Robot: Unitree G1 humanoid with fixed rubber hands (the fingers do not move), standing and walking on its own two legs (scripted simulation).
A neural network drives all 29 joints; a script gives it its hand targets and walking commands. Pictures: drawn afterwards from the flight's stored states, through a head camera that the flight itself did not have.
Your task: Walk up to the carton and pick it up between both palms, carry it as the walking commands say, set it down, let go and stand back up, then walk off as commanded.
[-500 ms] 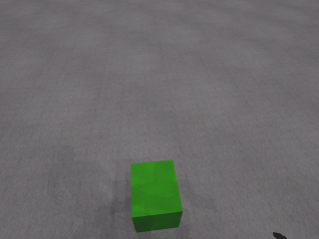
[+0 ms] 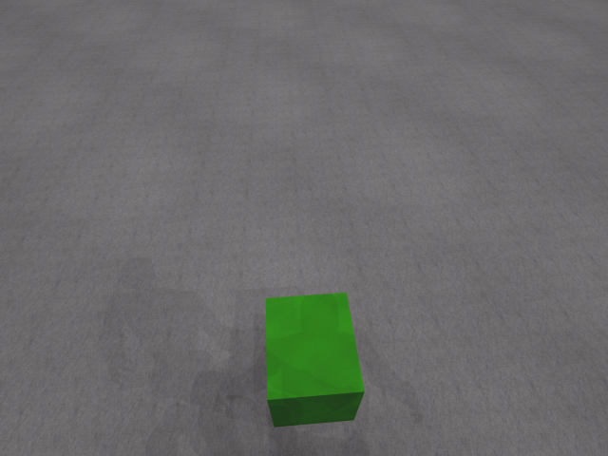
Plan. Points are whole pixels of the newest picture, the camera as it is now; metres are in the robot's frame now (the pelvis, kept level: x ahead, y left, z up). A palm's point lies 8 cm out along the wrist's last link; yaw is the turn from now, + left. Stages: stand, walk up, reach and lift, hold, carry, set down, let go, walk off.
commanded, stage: walk off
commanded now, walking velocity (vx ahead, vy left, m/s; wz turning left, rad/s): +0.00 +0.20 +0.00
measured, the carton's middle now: (310, 359) +0.50 +0.01 -0.64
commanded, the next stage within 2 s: none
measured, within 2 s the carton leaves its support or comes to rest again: neither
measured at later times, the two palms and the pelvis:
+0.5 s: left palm out of the picture +0.05 +0.40 -0.12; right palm out of the picture +0.03 -0.14 -0.15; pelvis -0.02 +0.13 -0.01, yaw -1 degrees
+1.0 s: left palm out of the picture -0.01 +0.57 -0.14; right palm out of the picture +0.05 +0.00 -0.12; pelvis -0.03 +0.27 -0.01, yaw +1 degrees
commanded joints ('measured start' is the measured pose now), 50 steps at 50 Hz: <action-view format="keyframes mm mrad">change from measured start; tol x32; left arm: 1 -31 222 55 -43 3 -4 13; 50 103 59 94 -92 -23 45 12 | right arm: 1 1 -93 -25 -65 -4 5 1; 50 18 -70 -41 -217 -20 -14 12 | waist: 1 -10 -99 -12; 7 -25 -161 -38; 9 -35 390 -87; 27 60 -320 72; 50 -4 202 -21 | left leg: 1 -108 97 -85 162 -89 -32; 8 269 159 -65 -470 325 -10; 22 192 249 -184 -409 545 228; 27 -275 -2 7 177 -175 18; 33 -226 14 -92 437 80 -87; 44 149 63 115 -352 185 -42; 46 366 377 -235 -481 429 29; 50 89 270 -94 -451 380 131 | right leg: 1 6 -364 241 -75 454 -197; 7 -82 -229 92 81 383 -55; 10 -258 8 4 705 -500 26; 24 -39 -42 -135 88 -101 -39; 27 -27 -584 430 -240 114 -253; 43 -50 -327 0 -17 375 -94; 45 -167 -246 -78 204 195 -35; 46 -392 -74 -189 477 -403 15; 50 -367 -22 -2 802 -287 -35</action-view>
